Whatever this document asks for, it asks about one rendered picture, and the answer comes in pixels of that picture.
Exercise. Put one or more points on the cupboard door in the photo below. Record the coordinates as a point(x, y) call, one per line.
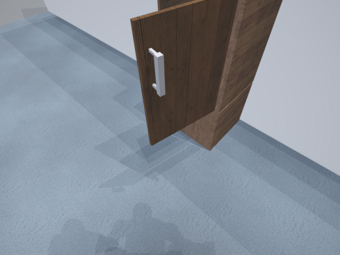
point(194, 39)

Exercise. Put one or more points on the handle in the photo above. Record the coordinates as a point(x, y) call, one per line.
point(159, 72)

